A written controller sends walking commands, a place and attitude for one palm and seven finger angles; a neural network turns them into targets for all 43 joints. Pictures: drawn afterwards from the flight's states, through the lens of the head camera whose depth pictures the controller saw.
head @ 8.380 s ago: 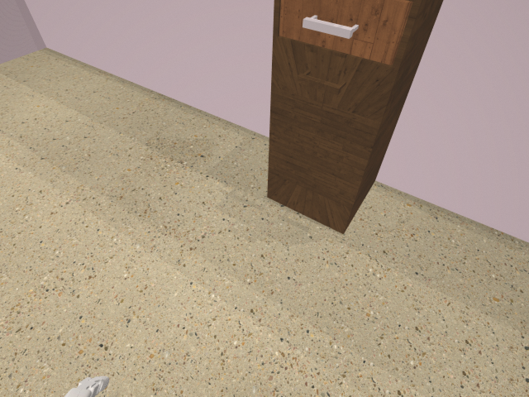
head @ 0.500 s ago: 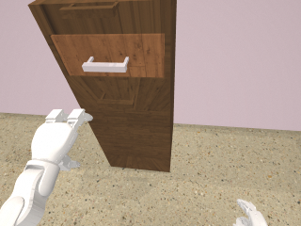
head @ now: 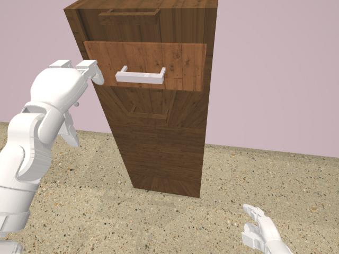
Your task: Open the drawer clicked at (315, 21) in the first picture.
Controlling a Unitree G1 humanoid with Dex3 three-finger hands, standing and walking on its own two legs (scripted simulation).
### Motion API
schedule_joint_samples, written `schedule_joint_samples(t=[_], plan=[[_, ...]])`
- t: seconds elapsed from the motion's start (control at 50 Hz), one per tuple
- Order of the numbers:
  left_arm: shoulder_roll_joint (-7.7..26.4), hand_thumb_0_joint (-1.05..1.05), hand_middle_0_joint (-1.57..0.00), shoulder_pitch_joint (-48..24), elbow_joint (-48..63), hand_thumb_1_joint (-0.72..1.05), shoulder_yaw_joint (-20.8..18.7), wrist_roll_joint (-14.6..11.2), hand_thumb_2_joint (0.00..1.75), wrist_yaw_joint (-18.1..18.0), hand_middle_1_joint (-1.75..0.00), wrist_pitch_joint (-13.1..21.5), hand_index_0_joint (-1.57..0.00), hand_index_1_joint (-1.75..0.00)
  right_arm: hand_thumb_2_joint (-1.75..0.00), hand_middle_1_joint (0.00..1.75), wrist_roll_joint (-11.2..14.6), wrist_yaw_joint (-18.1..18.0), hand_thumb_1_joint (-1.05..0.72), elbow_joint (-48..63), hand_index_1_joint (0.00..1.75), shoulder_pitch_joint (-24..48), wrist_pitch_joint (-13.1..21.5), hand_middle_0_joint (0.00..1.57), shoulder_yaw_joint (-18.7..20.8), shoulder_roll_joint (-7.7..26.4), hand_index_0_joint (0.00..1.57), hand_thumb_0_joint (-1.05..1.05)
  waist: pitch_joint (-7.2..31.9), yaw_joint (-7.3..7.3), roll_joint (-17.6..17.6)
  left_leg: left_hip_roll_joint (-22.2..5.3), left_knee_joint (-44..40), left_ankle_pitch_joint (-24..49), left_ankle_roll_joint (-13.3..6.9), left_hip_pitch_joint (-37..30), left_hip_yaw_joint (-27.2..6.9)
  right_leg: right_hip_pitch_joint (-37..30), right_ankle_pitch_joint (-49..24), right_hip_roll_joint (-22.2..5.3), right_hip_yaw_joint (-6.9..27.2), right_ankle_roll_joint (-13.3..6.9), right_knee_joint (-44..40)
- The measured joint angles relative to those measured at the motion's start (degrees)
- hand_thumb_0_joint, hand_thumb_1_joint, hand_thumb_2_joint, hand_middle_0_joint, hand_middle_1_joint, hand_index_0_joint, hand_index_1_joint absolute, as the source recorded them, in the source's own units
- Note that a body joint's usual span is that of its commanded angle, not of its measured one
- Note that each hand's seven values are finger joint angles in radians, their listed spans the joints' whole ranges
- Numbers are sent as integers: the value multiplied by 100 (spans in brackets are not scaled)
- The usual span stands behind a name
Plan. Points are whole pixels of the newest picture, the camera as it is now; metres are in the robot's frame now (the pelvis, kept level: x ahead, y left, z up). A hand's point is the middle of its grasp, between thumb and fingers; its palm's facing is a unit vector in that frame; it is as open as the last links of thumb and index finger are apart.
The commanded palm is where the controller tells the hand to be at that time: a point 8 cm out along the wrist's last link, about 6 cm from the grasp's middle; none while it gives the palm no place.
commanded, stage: raise the hand with hooked fingers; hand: left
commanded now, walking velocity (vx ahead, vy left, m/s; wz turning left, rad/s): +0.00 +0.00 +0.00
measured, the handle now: (141, 73) +0.59 +0.20 +0.13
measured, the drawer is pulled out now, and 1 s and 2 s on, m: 0.00 0.00 0.00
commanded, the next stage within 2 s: move the hooked fingers above the handle in 0.46 s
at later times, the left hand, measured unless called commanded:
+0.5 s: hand (85, 105) +0.32 +0.23 +0.22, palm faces +0.19 -0.04 -0.98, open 13.8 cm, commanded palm +0.27 +0.21 +0.27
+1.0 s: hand (111, 96) +0.38 +0.20 +0.20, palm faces +0.05 +0.00 -1.00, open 13.8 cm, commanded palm +0.35 +0.21 +0.26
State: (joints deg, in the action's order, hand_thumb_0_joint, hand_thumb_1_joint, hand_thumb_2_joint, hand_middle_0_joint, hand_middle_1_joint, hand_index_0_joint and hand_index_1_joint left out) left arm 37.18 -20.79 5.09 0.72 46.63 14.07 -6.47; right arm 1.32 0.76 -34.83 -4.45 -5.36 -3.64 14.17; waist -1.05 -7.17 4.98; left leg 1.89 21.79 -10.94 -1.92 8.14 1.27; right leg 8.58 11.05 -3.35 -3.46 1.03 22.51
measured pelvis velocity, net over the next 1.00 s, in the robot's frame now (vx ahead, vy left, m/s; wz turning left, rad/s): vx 0.00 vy -0.03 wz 0.00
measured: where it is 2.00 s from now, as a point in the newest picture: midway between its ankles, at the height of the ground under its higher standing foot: outside the picture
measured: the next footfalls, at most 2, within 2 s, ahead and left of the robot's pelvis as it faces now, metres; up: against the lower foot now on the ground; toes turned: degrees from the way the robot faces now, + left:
none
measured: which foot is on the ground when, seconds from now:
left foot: down 0.00-1.00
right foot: down 0.00-1.00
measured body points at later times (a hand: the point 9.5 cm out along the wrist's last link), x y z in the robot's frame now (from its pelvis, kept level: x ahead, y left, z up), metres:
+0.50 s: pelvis -0.01 -0.02 +0.00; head -0.01 -0.07 +0.45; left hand +0.30 +0.23 +0.27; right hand +0.20 -0.24 -0.11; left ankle +0.01 +0.10 -0.74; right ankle +0.01 -0.14 -0.74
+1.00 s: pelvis +0.00 -0.03 +0.00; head +0.01 -0.07 +0.45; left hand +0.37 +0.20 +0.25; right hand +0.18 -0.26 -0.12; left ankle +0.01 +0.10 -0.74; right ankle +0.01 -0.14 -0.74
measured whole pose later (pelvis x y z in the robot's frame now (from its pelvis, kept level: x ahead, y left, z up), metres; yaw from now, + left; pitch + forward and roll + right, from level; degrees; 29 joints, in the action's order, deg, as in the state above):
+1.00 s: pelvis +0.00 -0.03 +0.00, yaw +0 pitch +1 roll +0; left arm 35.0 -32.2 -12.9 4.5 48.2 14.2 -2.6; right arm 2.5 -1.0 -36.5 -8.8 -5.6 -1.4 17.3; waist 0.2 -3.5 5.6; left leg 0.1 23.1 -11.3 -0.1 12.4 0.3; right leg 13.0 12.0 -1.7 -4.4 -0.7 24.4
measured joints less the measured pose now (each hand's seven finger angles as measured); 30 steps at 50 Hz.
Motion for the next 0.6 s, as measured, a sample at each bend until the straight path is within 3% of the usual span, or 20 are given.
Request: schedule_joint_samples(t=[0.08,0.2,0.36,0.46,0.54,0.6], plan=[[32,0,-32,-121,-86,-49,-98,-66,31,167,-120,6,-32,-119,-90,30,37,40,-90,-47,30,-108,-33,20,40,80,20,1,14,49,24,-12,-5,25,8,62,17,76,-31,13,19,-6,1],[-6,0,-32,278,30,-49,-158,-159,30,344,-120,142,-32,-120,-90,30,36,75,-90,24,30,-277,-28,20,108,183,20,1,-3,175,37,-55,10,36,33,134,77,201,-36,54,81,-22,72],[16,0,-32,492,330,-49,-223,-324,30,-114,-120,642,-33,-120,-90,30,1,30,-90,-107,30,-374,115,20,223,229,20,1,-50,159,39,-130,38,36,119,103,33,172,-9,127,38,-102,120],[10,0,-32,144,-155,-49,-372,-290,30,-302,-120,259,-33,-120,-90,30,70,16,-90,-156,30,-239,63,19,205,249,20,1,-39,121,107,-167,42,80,175,172,0,257,-13,162,5,-155,175],[-74,0,-32,187,-223,-49,-275,-180,30,-116,-120,-76,-32,-120,-90,30,97,3,-90,-71,30,-158,23,19,175,266,20,1,22,126,170,-182,80,73,196,214,-17,313,21,174,-10,-178,250],[-160,0,-32,389,-69,-49,-77,-153,30,64,-120,-15,-32,-120,-90,30,82,-36,-90,-17,30,-106,43,20,148,261,20,1,67,148,191,-186,124,34,203,198,-30,299,74,176,-21,-185,310]])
